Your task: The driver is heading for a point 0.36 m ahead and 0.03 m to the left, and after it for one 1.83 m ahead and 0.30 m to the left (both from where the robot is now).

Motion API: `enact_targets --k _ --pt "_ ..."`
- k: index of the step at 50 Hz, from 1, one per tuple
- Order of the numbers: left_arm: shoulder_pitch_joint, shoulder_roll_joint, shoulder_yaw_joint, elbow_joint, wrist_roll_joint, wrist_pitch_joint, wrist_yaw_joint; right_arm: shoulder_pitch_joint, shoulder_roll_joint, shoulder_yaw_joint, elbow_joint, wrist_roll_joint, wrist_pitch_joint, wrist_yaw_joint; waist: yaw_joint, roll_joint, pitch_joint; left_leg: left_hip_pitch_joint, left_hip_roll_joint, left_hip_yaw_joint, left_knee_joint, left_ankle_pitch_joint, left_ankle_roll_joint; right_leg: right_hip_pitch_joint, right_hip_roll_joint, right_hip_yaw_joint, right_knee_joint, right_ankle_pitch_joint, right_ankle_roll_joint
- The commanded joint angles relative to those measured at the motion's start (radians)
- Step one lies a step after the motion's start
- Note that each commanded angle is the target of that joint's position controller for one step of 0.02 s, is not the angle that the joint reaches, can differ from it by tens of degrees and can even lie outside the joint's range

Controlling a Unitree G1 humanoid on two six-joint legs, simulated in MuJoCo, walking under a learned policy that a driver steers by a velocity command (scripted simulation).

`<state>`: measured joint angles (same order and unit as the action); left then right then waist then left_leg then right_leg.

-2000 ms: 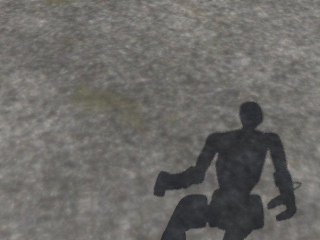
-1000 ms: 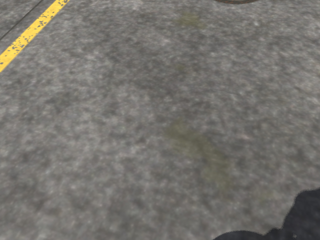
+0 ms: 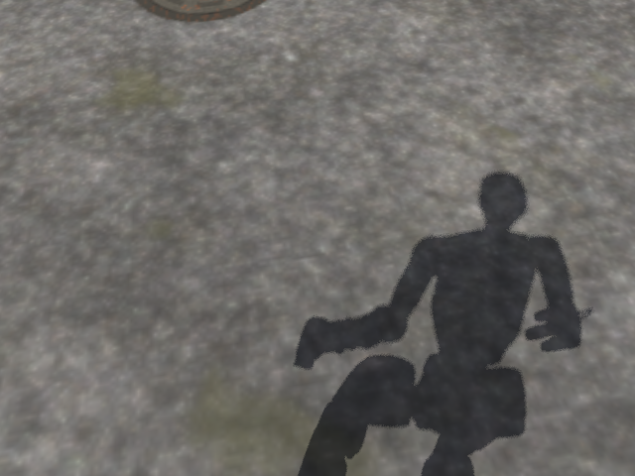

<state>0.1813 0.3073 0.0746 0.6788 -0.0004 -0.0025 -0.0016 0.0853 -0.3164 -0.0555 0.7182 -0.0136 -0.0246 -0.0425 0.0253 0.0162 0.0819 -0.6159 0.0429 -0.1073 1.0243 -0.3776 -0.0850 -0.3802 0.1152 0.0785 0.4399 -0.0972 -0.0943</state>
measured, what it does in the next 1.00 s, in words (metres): walks ahead: left foot, then right foot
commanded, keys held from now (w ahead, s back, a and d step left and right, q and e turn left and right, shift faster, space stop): e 0.02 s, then no key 0.66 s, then w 0.26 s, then q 0.06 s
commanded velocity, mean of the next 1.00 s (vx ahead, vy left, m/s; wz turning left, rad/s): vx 0.09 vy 0.00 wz -0.14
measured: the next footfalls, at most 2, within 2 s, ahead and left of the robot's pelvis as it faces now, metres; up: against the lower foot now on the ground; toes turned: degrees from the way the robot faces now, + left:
left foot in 0.22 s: +0.14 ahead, +0.17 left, +0.00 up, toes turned -8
right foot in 0.48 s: +0.07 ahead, -0.10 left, +0.00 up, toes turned -3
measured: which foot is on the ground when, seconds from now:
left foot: up 0.00-0.20, down 0.22-1.00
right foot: down 0.00-0.22, up 0.24-0.46, down 0.48-0.92, up 0.94-1.00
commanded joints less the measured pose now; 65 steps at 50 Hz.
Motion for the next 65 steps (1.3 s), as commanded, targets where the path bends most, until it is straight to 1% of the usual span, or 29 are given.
enact_targets --k 1,4,7,10,11,12,13,14,17,21,23,25,26,28,34,36,39,41,43,45,46,47,48,49,52,54,58,64,65 --pt "-0.031 0.168 0.047 -0.085 -0.01 0.008 0.026 0.098 -0.074 -0.021 -0.028 0.002 0.012 -0.006 -0.04 -0.097 -0.237 0.1 -0.024 0.01 -0.088 0.095 -0.021 0.106 -0.237 0.249 -0.095 0.217 -0.154" --pt "-0.038 0.147 0.037 -0.09 -0.002 0.024 0.034 0.059 -0.072 -0.018 -0.037 0.01 0.013 0.001 -0.018 -0.137 -0.209 0.129 -0.023 0.012 -0.192 0.136 -0.02 0.091 -0.227 0.269 -0.099 0.017 -0.129" --pt "-0.019 0.132 0.028 -0.081 0.007 0.029 0.028 0.038 -0.075 -0.017 -0.049 0.012 -0.001 0.012 0.002 -0.166 -0.199 0.185 -0.027 0.025 -0.289 0.092 -0.003 0.118 -0.245 0.306 -0.052 0.062 -0.13" --pt "-0.026 0.099 0.008 -0.076 -0.004 0.033 0.025 0.087 -0.061 -0.017 -0.039 0.009 -0.023 0.029 -0.04 -0.158 -0.193 0.339 -0.031 0.05 -0.583 0.239 0.049 0.132 -0.222 0.32 0.032 0.141 -0.082" --pt "0.015 0.073 -0.002 -0.068 0.002 0.031 0.025 0.093 -0.098 -0.022 -0.043 -0.007 -0.028 0.029 -0.028 -0.106 -0.19 0.425 0.054 -0.022 -0.647 0.372 0.085 0.092 -0.18 0.293 0.078 0.033 -0.026" --pt "0.095 0.042 -0.01 -0.066 0.021 0.023 0.022 0.065 -0.178 -0.036 -0.063 -0.023 -0.023 0.024 0.046 0.12 -0.204 0.5 0.233 -0.193 -0.644 0.628 0.176 0.012 -0.056 0.162 0.225 -0.277 0.036" --pt "0.051 0.075 -0.001 -0.083 0.015 0.015 0.023 0.063 -0.125 -0.023 -0.042 -0.039 -0.018 0.026 0.031 0.245 -0.17 0.431 0.313 -0.313 -0.675 0.636 0.313 -0.042 -0.024 0.069 0.268 -0.423 0.083" --pt "0.016 0.128 0.013 -0.08 0.016 0.014 0.026 0.06 -0.087 -0.013 -0.05 -0.029 -0.02 0.029 -0.007 0.2 -0.164 0.433 0.307 -0.319 -0.685 0.607 0.344 -0.042 -0.056 0.068 0.367 -0.47 0.116" --pt "-0.001 0.109 0.021 -0.058 0.004 0.039 0.03 0.054 -0.112 -0.021 -0.035 0.005 -0.018 0.025 -0.02 0.134 -0.155 0.479 0.249 -0.223 -0.649 0.638 0.303 -0.09 -0.089 0.056 0.505 -0.454 0.172" --pt "-0.005 0.016 -0.009 -0.031 -0.009 0.041 0.021 0.045 -0.08 -0.014 -0.014 0.008 0.011 0.03 -0.026 0.173 -0.172 0.471 0.143 -0.081 -0.607 0.701 0.253 0.071 -0.098 -0.037 0.203 -0.303 0.184" --pt "0.018 0.022 -0.006 -0.007 -0.008 0.041 0.017 0.058 -0.071 -0.009 -0.001 0.019 0.016 0.033 -0.012 0.172 -0.176 0.463 0.118 -0.063 -0.591 0.6 0.227 0.183 -0.088 -0.064 -0.039 -0.09 0.16" --pt "-0.001 0.098 0.005 -0.022 0.012 0.044 0.022 0.103 -0.054 0.0 0.01 0.003 -0.002 0.042 -0.043 0.07 -0.189 0.375 0.086 -0.047 -0.581 0.376 0.143 0.313 -0.184 0.041 -0.042 0.145 0.108" --pt "-0.012 0.134 0.016 -0.005 0.013 0.046 0.022 0.139 -0.038 0.004 0.016 -0.006 -0.013 0.048 -0.087 -0.071 -0.187 0.373 0.015 0.028 -0.589 0.247 0.098 0.271 -0.198 0.052 0.016 0.095 0.057" --pt "-0.022 0.053 -0.004 -0.001 0.022 0.036 0.011 0.059 -0.055 0.002 0.026 -0.009 -0.013 0.047 -0.042 -0.062 -0.131 0.418 -0.006 0.064 -0.561 0.198 0.053 0.158 -0.183 0.062 -0.023 -0.089 0.042" --pt "0.008 0.05 -0.012 0.04 0.015 0.003 0.02 0.071 -0.045 0.0 0.067 0.002 0.005 0.023 -0.042 -0.073 -0.08 0.43 -0.003 0.061 -0.549 0.261 0.056 0.117 -0.167 0.051 -0.025 -0.062 0.072" --pt "0.041 0.061 -0.008 0.062 0.01 0.007 0.025 0.084 -0.033 0.001 0.092 0.006 0.01 0.019 -0.032 -0.092 -0.08 0.405 -0.046 0.109 -0.512 0.081 0.054 0.119 -0.16 0.062 -0.06 -0.311 0.05" --pt "0.106 0.134 0.012 0.072 -0.002 0.006 0.03 0.039 -0.031 -0.004 0.073 0.028 -0.011 0.022 0.011 -0.204 0.03 0.197 -0.081 0.165 -0.322 -0.077 0.074 0.112 -0.31 0.308 -0.217 -0.725 -0.07" --pt "0.113 0.131 0.012 0.081 -0.009 -0.013 0.034 0.027 -0.032 -0.008 0.061 0.042 -0.042 0.033 0.007 -0.226 0.077 0.141 -0.03 0.111 -0.26 -0.092 0.118 0.108 -0.383 0.41 -0.251 -0.686 -0.121" --pt "0.067 0.111 0.008 0.074 -0.022 -0.021 0.032 0.078 -0.024 -0.009 0.084 0.048 -0.069 0.052 -0.033 -0.208 0.056 0.225 -0.016 0.115 -0.394 -0.085 0.161 0.115 -0.363 0.342 -0.216 -0.571 -0.1" --pt "-0.005 0.079 0.0 0.054 -0.023 -0.022 0.027 0.241 -0.042 -0.025 0.171 0.036 -0.078 0.061 -0.11 -0.136 -0.01 0.544 -0.049 0.124 -0.55 0.129 0.16 -0.014 -0.256 0.185 -0.094 -0.405 -0.034" --pt "-0.037 0.016 -0.017 0.032 -0.014 -0.03 0.026 0.346 -0.102 -0.041 0.198 0.029 -0.08 0.058 -0.141 0.021 -0.048 0.654 0.087 -0.088 -0.661 0.022 0.196 -0.108 -0.161 0.049 0.147 -0.325 0.029" --pt "-0.051 0.007 -0.017 -0.017 -0.019 -0.047 0.033 0.423 -0.215 -0.066 0.207 0.027 -0.084 0.068 -0.151 0.284 -0.06 0.749 0.287 -0.495 -0.82 -0.107 0.329 -0.293 -0.053 -0.062 0.431 -0.403 0.084" --pt "-0.047 0.067 0.0 -0.018 -0.03 -0.062 0.038 0.371 -0.161 -0.044 0.189 0.012 -0.09 0.071 -0.124 0.225 -0.02 0.719 0.345 -0.609 -0.844 -0.027 0.39 -0.381 -0.08 0.013 0.602 -0.504 0.087" --pt "-0.011 0.077 0.005 0.0 -0.03 -0.073 0.031 0.299 -0.115 -0.029 0.167 0.014 -0.092 0.066 -0.079 0.153 0.016 0.702 0.315 -0.495 -0.802 0.152 0.373 -0.403 -0.124 0.025 0.669 -0.44 0.078" --pt "-0.028 0.057 0.01 0.021 0.001 -0.08 0.018 0.255 -0.076 -0.014 0.152 0.025 -0.069 0.052 -0.06 0.078 -0.043 0.701 0.205 -0.217 -0.751 0.664 0.295 -0.339 -0.17 -0.027 0.578 -0.284 0.093" --pt "-0.059 0.004 -0.002 0.012 -0.005 -0.073 0.008 0.28 -0.076 -0.013 0.161 0.023 -0.043 0.034 -0.06 0.091 -0.069 0.666 0.15 -0.128 -0.735 0.816 0.28 -0.25 -0.134 -0.067 0.445 -0.223 0.122" --pt "-0.132 0.007 -0.006 -0.012 -0.014 -0.055 0.012 0.26 -0.155 -0.041 0.139 0.03 -0.005 0.004 -0.058 0.107 -0.088 0.539 0.128 -0.096 -0.71 0.806 0.265 -0.097 -0.08 -0.076 0.236 -0.076 0.147" --pt "-0.064 0.094 0.028 0.008 -0.006 -0.057 0.016 0.166 -0.137 -0.05 0.093 0.048 0.012 -0.008 0.015 0.106 -0.111 0.444 0.088 -0.192 -0.572 0.558 0.186 0.165 -0.083 -0.03 -0.021 0.099 0.1" --pt "-0.01 0.134 0.039 0.012 0.011 -0.063 0.025 0.178 -0.093 -0.039 0.081 0.038 0.009 -0.006 0.028 0.047 -0.178 0.392 0.025 -0.164 -0.446 0.464 0.151 0.309 -0.175 0.031 -0.051 0.217 0.054"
